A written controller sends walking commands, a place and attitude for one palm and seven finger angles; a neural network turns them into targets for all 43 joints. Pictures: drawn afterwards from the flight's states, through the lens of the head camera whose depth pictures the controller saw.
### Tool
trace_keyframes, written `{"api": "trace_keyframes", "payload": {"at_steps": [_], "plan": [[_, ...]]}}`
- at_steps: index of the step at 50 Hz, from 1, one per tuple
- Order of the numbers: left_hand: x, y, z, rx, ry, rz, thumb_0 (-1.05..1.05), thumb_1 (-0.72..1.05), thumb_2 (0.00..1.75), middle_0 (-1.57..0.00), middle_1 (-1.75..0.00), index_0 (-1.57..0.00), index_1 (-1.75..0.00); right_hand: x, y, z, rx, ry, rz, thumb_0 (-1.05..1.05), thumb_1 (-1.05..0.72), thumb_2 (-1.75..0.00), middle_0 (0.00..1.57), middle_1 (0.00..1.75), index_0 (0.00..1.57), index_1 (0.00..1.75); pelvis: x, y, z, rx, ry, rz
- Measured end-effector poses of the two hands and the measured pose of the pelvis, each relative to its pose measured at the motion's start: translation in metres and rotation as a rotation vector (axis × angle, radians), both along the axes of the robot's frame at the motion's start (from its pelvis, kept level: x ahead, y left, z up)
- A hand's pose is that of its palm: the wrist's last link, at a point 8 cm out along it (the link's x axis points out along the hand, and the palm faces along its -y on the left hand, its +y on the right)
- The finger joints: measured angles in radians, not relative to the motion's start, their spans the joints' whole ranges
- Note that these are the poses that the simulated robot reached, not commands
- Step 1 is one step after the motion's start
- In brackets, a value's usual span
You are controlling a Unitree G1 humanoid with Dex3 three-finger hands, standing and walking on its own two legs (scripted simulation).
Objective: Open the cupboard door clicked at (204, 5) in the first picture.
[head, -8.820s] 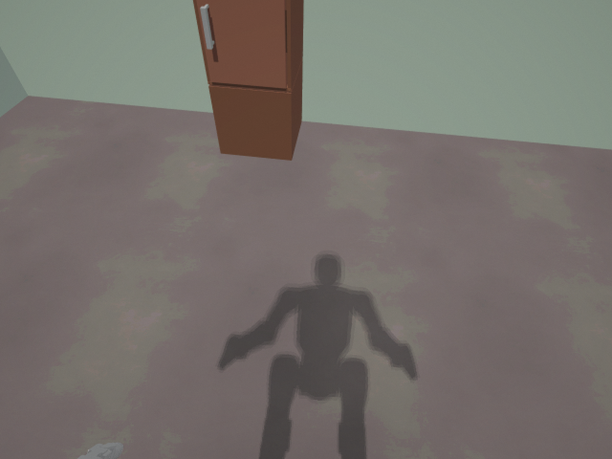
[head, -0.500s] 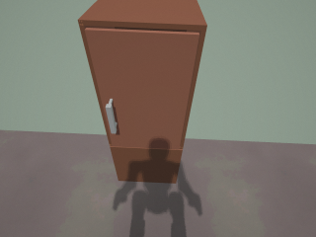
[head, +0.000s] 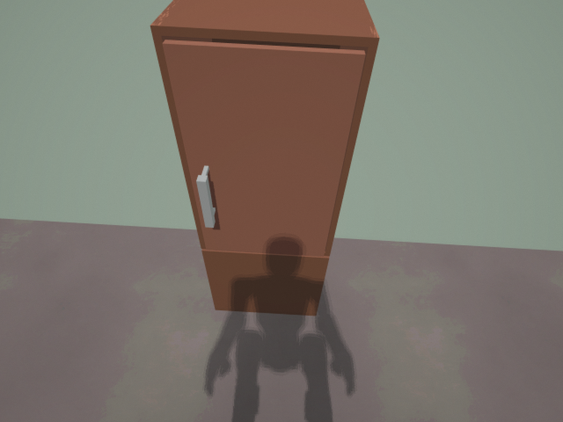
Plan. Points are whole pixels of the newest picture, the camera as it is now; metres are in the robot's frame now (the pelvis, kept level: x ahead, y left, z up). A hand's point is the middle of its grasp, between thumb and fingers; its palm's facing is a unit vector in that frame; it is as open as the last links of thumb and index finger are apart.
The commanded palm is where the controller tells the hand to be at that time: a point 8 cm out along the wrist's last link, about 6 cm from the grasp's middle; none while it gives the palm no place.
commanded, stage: look again from close up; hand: left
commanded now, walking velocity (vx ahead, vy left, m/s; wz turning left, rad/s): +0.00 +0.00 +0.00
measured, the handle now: (208, 197) +0.62 +0.21 -0.10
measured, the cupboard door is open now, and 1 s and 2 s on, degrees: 0 0 0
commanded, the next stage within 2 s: shuffle to correct the standing spot in 1.22 s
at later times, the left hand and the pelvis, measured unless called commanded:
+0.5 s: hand out of the picture -0.03 +0.15 -0.18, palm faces +0.05 -0.99 -0.15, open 7.4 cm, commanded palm none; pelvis -0.01 +0.00 +0.00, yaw +0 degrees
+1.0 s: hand out of the picture -0.03 +0.15 -0.18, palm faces +0.06 -0.99 -0.15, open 7.4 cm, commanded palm none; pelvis -0.01 -0.01 +0.00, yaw +0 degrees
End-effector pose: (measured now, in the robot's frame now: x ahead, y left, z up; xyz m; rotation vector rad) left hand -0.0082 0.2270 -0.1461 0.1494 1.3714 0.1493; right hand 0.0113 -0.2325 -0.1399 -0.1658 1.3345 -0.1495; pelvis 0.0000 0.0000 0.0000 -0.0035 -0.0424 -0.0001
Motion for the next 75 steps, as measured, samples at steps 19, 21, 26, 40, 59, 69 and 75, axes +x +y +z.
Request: {"api": "trace_keyframes", "payload": {"at_steps": [19, 21, 26, 40, 59, 69, 75], "plan": [[-0.037, -0.027, -0.005, -0.048, 0.064, 0.042, 0.01, 0.91, 0.9, -0.2, -0.3, -0.2, -0.29, -0.044, 0.025, -0.008, 0.055, 0.083, -0.064, 0.0, -0.91, -0.9, 0.2, 0.3, 0.2, 0.3, -0.009, -0.001, -0.002, -0.002, 0.006, -0.004], [-0.036, -0.027, -0.006, -0.048, 0.057, 0.042, 0.01, 0.91, 0.9, -0.2, -0.3, -0.2, -0.29, -0.044, 0.026, -0.009, 0.056, 0.078, -0.065, 0.0, -0.91, -0.9, 0.2, 0.3, 0.2, 0.3, -0.01, -0.001, -0.002, -0.002, 0.006, -0.004], [-0.031, -0.028, -0.006, -0.046, 0.038, 0.042, 0.01, 0.91, 0.9, -0.2, -0.3, -0.2, -0.29, -0.042, 0.025, -0.009, 0.057, 0.066, -0.066, 0.0, -0.91, -0.9, 0.2, 0.3, 0.2, 0.3, -0.011, -0.002, -0.002, -0.002, 0.01, -0.004], [-0.028, -0.027, -0.005, -0.04, 0.034, 0.043, 0.01, 0.91, 0.9, -0.2, -0.3, -0.2, -0.29, -0.04, 0.019, -0.008, 0.049, 0.062, -0.062, 0.0, -0.91, -0.9, 0.2, 0.3, 0.2, 0.3, -0.01, -0.005, -0.002, -0.002, 0.017, -0.004], [-0.023, -0.031, -0.005, -0.049, 0.049, 0.048, 0.01, 0.91, 0.9, -0.2, -0.3, -0.2, -0.29, -0.033, 0.02, -0.007, 0.048, 0.077, -0.054, 0.0, -0.91, -0.9, 0.2, 0.3, 0.2, 0.3, -0.002, -0.006, -0.001, -0.002, 0.022, -0.002], [-0.015, -0.03, -0.004, -0.049, 0.043, 0.045, 0.01, 0.91, 0.9, -0.2, -0.3, -0.2, -0.29, -0.025, 0.02, -0.006, 0.047, 0.073, -0.05, 0.01, -0.91, -0.9, 0.2, 0.3, 0.2, 0.3, 0.004, -0.005, 0.0, 0.0, 0.02, -0.003], [-0.012, -0.027, -0.007, -0.054, 0.052, 0.061, 0.01, 0.91, 0.9, -0.2, -0.3, -0.2, -0.29, -0.021, 0.018, -0.008, 0.04, 0.086, -0.049, 0.0, -0.91, -0.9, 0.2, 0.3, 0.2, 0.3, 0.015, -0.003, -0.003, -0.003, 0.026, -0.005]]}}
